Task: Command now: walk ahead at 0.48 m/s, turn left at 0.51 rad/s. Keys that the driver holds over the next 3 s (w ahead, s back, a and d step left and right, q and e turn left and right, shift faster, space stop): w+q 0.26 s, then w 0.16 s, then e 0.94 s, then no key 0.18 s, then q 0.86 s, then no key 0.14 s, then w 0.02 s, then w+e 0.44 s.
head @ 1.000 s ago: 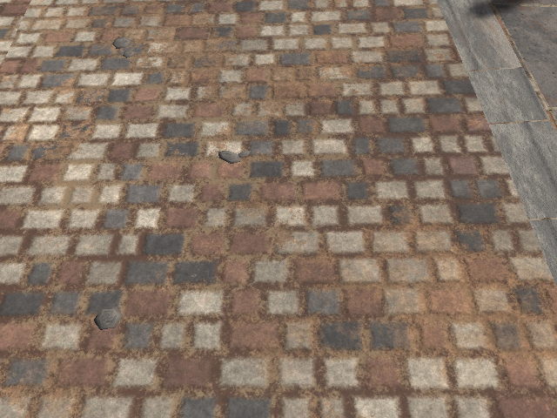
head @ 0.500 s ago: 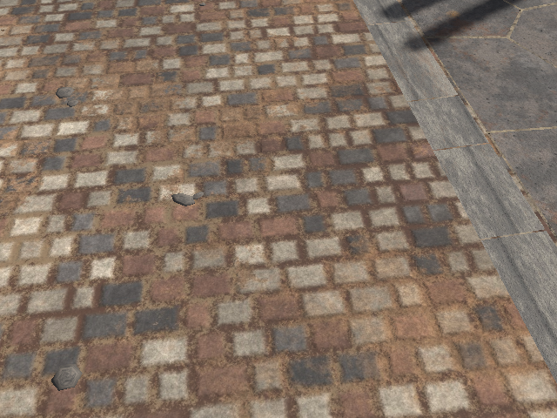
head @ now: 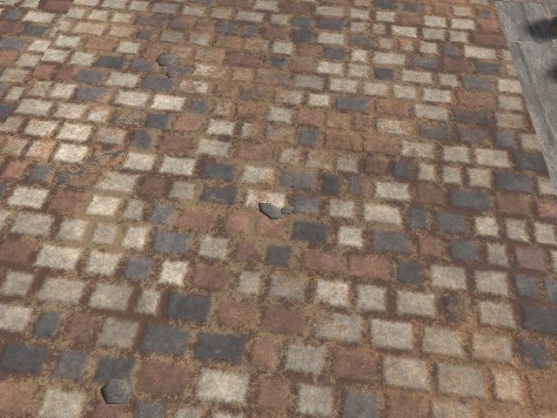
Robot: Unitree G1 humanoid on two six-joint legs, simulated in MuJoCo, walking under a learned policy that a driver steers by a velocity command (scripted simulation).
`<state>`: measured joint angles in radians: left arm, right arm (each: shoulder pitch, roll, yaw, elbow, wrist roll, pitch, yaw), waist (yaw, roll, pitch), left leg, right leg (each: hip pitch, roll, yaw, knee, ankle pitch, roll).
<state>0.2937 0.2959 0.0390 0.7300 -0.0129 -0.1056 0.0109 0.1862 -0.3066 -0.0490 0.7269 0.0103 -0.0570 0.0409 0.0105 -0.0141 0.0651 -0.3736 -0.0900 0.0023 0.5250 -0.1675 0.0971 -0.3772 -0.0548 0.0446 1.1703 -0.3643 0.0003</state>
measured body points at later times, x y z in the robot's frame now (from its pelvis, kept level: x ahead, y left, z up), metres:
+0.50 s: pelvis +0.30 -0.03 +0.00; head +0.33 -0.02 +0.45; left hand +0.40 +0.27 -0.08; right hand +0.43 -0.28 -0.12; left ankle +0.17 +0.07 -0.64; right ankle +0.38 -0.11 -0.73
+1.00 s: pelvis +0.43 +0.03 +0.01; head +0.47 +0.05 +0.46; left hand +0.54 +0.33 -0.11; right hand +0.61 -0.23 -0.08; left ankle +0.49 +0.14 -0.73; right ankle +0.41 -0.11 -0.65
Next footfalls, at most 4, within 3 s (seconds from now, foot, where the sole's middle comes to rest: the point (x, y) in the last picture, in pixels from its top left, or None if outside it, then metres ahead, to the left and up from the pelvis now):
0.38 right None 0.42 -0.10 -0.77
0.80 left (228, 381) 0.53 0.14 -0.77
1.24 right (337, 410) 0.46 -0.11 -0.77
1.66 left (238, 381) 0.53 0.12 -0.77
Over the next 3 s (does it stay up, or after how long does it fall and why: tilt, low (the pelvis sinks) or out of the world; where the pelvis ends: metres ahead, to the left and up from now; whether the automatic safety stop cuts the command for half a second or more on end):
stays up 0.56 0.07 0.01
